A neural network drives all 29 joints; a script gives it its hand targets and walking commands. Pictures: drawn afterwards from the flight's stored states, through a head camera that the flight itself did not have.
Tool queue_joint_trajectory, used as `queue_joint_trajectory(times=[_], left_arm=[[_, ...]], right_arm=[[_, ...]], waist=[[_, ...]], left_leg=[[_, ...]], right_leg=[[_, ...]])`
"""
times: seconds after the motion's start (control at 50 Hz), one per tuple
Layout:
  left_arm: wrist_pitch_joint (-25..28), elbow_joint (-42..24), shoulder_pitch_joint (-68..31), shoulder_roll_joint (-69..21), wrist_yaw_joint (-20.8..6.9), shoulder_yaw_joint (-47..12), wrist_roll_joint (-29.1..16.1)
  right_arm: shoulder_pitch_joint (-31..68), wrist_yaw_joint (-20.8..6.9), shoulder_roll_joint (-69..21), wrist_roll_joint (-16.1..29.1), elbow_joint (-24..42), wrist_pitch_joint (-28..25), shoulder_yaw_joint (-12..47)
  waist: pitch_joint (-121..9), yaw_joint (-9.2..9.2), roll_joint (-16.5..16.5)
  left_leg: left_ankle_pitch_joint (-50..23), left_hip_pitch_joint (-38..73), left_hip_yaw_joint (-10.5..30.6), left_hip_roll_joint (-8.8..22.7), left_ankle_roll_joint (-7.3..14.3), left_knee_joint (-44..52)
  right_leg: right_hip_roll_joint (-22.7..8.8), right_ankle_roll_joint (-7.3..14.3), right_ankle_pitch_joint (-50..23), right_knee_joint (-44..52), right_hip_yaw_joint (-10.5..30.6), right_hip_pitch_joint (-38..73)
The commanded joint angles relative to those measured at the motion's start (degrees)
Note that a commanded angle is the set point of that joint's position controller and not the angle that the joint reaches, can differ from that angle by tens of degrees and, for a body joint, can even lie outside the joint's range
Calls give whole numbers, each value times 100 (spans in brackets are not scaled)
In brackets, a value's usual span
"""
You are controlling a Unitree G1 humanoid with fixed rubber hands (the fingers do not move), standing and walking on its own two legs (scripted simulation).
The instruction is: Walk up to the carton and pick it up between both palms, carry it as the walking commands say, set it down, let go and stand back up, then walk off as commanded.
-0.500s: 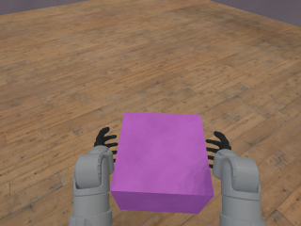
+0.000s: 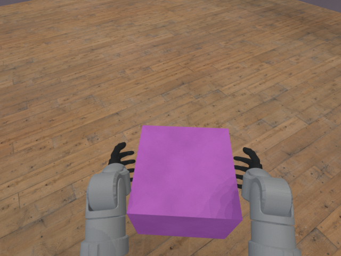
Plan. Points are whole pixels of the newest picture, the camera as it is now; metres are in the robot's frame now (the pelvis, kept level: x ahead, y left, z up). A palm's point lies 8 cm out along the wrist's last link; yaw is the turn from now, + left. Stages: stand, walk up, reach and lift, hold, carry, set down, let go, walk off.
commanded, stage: carry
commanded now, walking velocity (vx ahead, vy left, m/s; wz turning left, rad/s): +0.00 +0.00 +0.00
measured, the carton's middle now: (182, 181) +0.32 +0.00 -0.02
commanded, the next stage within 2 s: hold in 0.92 s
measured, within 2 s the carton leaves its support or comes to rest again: neither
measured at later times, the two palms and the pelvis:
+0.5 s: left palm (123, 169) +0.30 +0.14 +0.06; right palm (256, 176) +0.30 -0.16 +0.05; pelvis +0.02 -0.01 +0.00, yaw +0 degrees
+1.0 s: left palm (125, 178) +0.30 +0.14 +0.04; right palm (256, 183) +0.29 -0.17 +0.03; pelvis +0.02 -0.01 +0.00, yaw +0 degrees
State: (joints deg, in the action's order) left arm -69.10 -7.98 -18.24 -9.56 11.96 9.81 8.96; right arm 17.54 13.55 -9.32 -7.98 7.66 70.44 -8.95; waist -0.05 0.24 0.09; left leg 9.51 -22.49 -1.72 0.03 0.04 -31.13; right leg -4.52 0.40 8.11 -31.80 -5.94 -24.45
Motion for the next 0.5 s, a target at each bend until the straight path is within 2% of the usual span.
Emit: queue_joint_trajectory(times=[0.0, 0.02, 0.04, 0.08, 0.1, 0.12, 0.14, 0.16, 0.18, 0.2, 0.22, 0.24, 0.26, 0.28, 0.3, 0.32, 0.34, 0.36, 0.38, 0.4, 0.42, 0.44, 0.46, 0.48], left_arm=[[320, -429, -3189, -5643, -2257, -3802, -2468], [354, -745, -3311, -5739, -2259, -4022, -2637], [579, 723, -3051, -5436, -2266, -3186, -1919], [616, -540, -3240, -5688, -2263, -4024, -2527], [711, -674, -3312, -5681, -2263, -3942, -2493], [713, -615, -3220, -5651, -2220, -3901, -2432], [717, -657, -3275, -5683, -2216, -3942, -2482], [621, -788, -3169, -5690, -2197, -4102, -2564], [650, -342, -2945, -5583, -2177, -3816, -2360], [805, 250, -2680, -5398, -2194, -3454, -2035], [770, -459, -2911, -5574, -2199, -3928, -2399], [799, -484, -3002, -5448, -2213, -3856, -2359], [961, 204, -2662, -5252, -2208, -3484, -1978], [996, -7, -2784, -5334, -2203, -3636, -2078], [1003, -373, -2888, -5415, -2195, -3801, -2226], [1045, 83, -2576, -5361, -2185, -3608, -2035], [1181, 192, -2699, -5244, -2178, -3452, -1897], [1201, -210, -2881, -5367, -2156, -3701, -2080], [1227, -220, -2780, -5290, -2157, -3695, -2062], [1339, 114, -2528, -5192, -2168, -3471, -1864], [1336, -139, -2719, -5237, -2138, -3601, -1971], [1369, 10, -2562, -5227, -2150, -3593, -1949], [1394, -275, -2550, -5212, -2135, -3710, -2019], [1410, -11, -2616, -5157, -2139, -3560, -1938]], right_arm=[[3469, -2324, -5763, 2315, 463, -452, 3692], [3667, -2329, -5799, 2462, 865, -504, 3853], [3241, -2354, -5468, 1712, -642, -734, 2985], [3497, -2326, -5623, 2266, 780, -805, 3750], [3780, -2324, -5676, 2317, 948, -893, 3771], [3693, -2319, -5669, 2335, 821, -873, 3746], [3563, -2293, -5664, 2272, 791, -905, 3710], [3664, -2285, -5630, 2425, 1087, -829, 3901], [3376, -2272, -5566, 2203, 576, -837, 3643], [3180, -2267, -5291, 1859, 114, -1005, 3320], [3492, -2260, -5407, 2209, 969, -982, 3754], [3348, -2273, -5477, 2169, 651, -974, 3718], [3022, -2284, -5219, 1775, -19, -1116, 3299], [2976, -2288, -5303, 1832, 88, -1172, 3375], [3202, -2273, -5343, 2020, 608, -1195, 3601], [3090, -2280, -5242, 1894, 253, -1236, 3442], [3204, -2285, -5175, 1770, 96, -1367, 3271], [3238, -2276, -5229, 1885, 446, -1400, 3426], [3230, -2264, -5215, 1910, 494, -1414, 3483], [3309, -2254, -5029, 1785, 448, -1540, 3362], [3189, -2245, -5163, 1851, 413, -1516, 3431], [3127, -2239, -5053, 1784, 399, -1569, 3383], [3134, -2248, -5092, 1887, 627, -1582, 3538], [2940, -2234, -5095, 1730, 187, -1588, 3357]], waist=[[-2738, -27, 228], [-2764, -26, 216], [-2841, -41, -95], [-2635, -34, -52], [-2627, -36, 112], [-2612, -45, 44], [-2780, -34, -12], [-2641, -16, -62], [-2745, -12, 103], [-2878, -24, 67], [-2842, -17, 83], [-2736, -13, 215], [-2794, -26, 167], [-2912, -13, 51], [-2787, -16, 69], [-2863, -40, -112], [-2749, -40, 9], [-2761, -30, -71], [-2606, -17, 165], [-2607, -38, 59], [-2492, -39, 1], [-2501, -43, -124], [-2496, -19, 83], [-2432, -24, 232]], left_leg=[[429, 763, 443, 456, 107, 525], [260, 769, 520, 504, 109, 480], [357, 725, 511, 472, 100, 587], [465, 688, 587, 567, 105, 652], [286, 663, 506, 564, 77, 557], [272, 601, 586, 574, 88, 658], [93, 750, 501, 557, 89, 470], [129, 685, 535, 522, 83, 496], [84, 749, 456, 467, 61, 396], [-18, 822, 448, 472, 70, 385], [4, 786, 430, 471, 63, 395], [61, 726, 441, 480, 49, 379], [-149, 798, 512, 534, 71, 463], [-347, 848, 494, 553, 60, 384], [-311, 787, 491, 580, 39, 382], [-381, 840, 510, 574, 64, 429], [-312, 782, 495, 605, 42, 418], [-430, 751, 482, 580, 39, 387], [-281, 706, 520, 589, 51, 425], [7, 700, 580, 604, 75, 524], [-126, 616, 567, 608, 76, 526], [-126, 652, 552, 632, 90, 482], [-102, 739, 448, 536, 69, 359], [59, 539, 471, 539, 50, 423]], right_leg=[[-553, 106, 989, 710, 753, 1014], [-562, 79, 805, 678, 739, 1057], [-503, 92, 904, 556, 662, 1119], [-448, 41, 879, 537, 588, 958], [-482, 34, 685, 580, 659, 1108], [-482, 52, 848, 474, 652, 1071], [-531, 75, 590, 566, 696, 1133], [-504, 61, 518, 539, 677, 1044], [-555, 58, 469, 550, 714, 1092], [-549, 111, 502, 540, 742, 1093], [-557, 99, 367, 538, 723, 1141], [-535, 95, 432, 556, 713, 1143], [-496, 64, 342, 433, 632, 1152], [-483, 71, 62, 357, 598, 1215], [-492, 43, -12, 302, 576, 1210], [-438, 33, -159, 240, 539, 1200], [-445, 2, -147, 226, 518, 1227], [-472, 6, -258, 224, 511, 1257], [-461, 9, -59, 266, 541, 1151], [-424, 5, 289, 307, 581, 1076], [-447, 24, 274, 316, 572, 1135], [-426, 5, 168, 316, 559, 1093], [-528, 46, 21, 412, 651, 1092], [-491, 43, 308, 429, 650, 1102]])
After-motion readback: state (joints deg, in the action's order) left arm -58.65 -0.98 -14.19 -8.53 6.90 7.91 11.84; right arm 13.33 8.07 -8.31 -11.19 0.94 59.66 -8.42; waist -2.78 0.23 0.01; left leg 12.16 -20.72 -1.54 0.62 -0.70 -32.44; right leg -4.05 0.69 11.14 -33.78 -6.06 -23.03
